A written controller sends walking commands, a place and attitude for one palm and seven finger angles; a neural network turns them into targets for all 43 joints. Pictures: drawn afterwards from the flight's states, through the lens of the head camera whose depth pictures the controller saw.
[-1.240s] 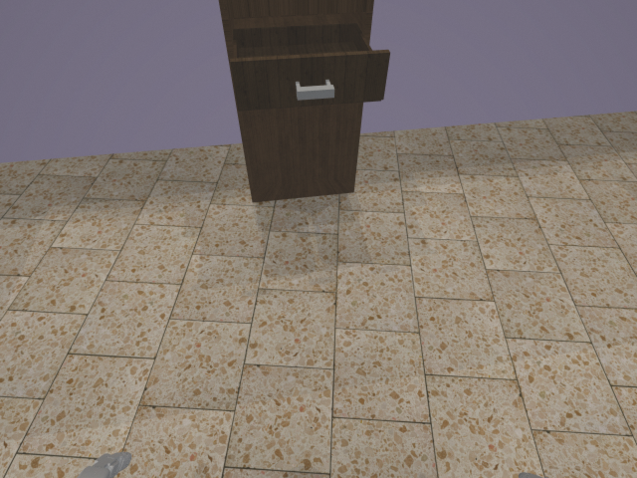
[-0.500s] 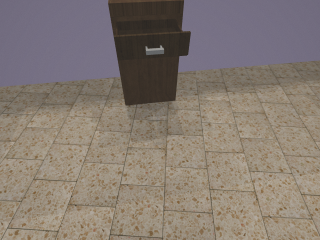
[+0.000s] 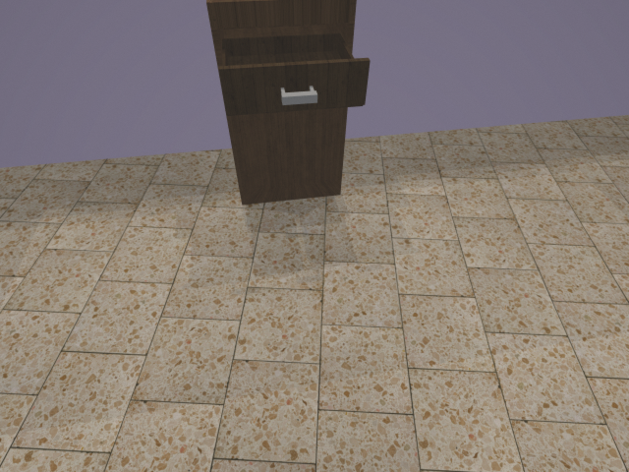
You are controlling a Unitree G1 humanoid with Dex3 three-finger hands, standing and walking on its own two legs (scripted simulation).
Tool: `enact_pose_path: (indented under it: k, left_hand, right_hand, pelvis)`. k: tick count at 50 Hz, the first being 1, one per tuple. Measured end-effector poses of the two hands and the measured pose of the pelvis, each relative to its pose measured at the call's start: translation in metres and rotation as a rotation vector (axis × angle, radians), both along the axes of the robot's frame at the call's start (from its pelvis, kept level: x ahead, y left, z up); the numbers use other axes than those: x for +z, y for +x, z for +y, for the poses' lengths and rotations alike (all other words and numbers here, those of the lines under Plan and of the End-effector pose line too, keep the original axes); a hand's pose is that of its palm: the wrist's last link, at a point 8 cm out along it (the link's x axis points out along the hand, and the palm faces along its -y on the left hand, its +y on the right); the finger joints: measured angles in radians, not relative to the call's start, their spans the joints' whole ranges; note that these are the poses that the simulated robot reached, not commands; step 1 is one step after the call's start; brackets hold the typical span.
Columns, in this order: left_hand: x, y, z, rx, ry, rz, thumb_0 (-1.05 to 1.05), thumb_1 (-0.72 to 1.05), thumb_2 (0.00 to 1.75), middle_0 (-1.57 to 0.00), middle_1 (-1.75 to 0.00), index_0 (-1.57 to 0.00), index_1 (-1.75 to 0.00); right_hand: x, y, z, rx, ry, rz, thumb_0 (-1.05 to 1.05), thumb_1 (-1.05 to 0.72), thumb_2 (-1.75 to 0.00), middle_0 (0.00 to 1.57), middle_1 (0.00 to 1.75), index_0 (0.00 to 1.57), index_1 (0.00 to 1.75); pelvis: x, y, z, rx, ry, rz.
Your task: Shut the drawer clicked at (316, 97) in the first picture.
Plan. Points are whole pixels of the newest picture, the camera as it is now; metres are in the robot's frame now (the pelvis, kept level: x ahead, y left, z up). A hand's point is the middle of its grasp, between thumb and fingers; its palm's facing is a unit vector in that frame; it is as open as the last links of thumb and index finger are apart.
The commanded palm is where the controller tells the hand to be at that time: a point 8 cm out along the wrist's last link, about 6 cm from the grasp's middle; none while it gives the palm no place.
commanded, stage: look at it before walking up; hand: left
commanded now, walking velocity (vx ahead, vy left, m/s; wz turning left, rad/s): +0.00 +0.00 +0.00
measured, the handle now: (298, 94) +1.10 +0.11 -0.06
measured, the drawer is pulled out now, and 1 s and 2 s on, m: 0.30 0.30 0.30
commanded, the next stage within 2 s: walk to a spot facing it in 0.40 s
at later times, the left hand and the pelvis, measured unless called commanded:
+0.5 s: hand out of the picture +0.08 +0.25 -0.15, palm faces -0.02 -0.94 -0.33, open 7.4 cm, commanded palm none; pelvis +0.01 +0.00 +0.00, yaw +0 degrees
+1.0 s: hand out of the picture +0.09 +0.14 -0.17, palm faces -0.10 -0.97 -0.21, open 7.4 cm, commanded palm none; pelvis +0.09 -0.05 -0.01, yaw -11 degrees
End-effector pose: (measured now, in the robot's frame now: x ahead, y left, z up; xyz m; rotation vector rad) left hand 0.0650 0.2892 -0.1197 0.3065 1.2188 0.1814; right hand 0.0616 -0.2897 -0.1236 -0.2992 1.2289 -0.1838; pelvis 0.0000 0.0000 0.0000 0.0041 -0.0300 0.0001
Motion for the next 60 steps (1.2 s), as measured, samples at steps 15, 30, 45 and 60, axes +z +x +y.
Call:
enact_pose_path:
  k: [15,30,45,60]
  left_hand:
    - [0.001,0.008,0.004,0.000,0.001,-0.009,0.00,0.90,0.90,-0.20,-0.29,-0.20,-0.30]
    - [-0.001,0.006,0.004,0.008,0.002,0.005,0.00,0.90,0.90,-0.20,-0.29,-0.20,-0.30]
    - [-0.031,0.023,-0.077,-0.046,-0.092,0.129,0.00,0.90,0.90,-0.20,-0.29,-0.20,-0.30]
    - [-0.016,0.069,-0.119,-0.071,-0.132,0.286,0.00,0.90,0.90,-0.20,-0.29,-0.20,-0.30]
  right_hand:
    - [0.005,0.016,0.002,0.005,-0.008,-0.029,0.01,-0.90,-0.90,0.20,0.30,0.20,0.30]
    - [0.001,0.018,0.010,0.004,0.004,-0.031,0.00,-0.90,-0.90,0.20,0.30,0.20,0.30]
    - [-0.051,-0.049,0.011,-0.232,0.135,0.157,0.00,-0.90,-0.90,0.20,0.30,0.20,0.30]
    - [-0.014,0.134,-0.008,-0.277,0.150,-0.127,0.01,-0.91,-0.90,0.20,0.30,0.19,0.30]
  pelvis:
    - [0.001,0.006,0.003,-0.003,-0.001,-0.002]
    - [0.000,0.009,0.005,-0.019,0.000,-0.001]
    - [-0.025,0.064,-0.034,-0.162,0.005,0.005]
    - [-0.003,0.167,-0.050,-0.281,-0.001,0.033]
